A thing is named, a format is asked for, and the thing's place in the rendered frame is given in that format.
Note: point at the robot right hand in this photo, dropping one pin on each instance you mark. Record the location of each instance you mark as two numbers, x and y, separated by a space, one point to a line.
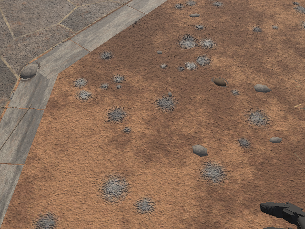
287 211

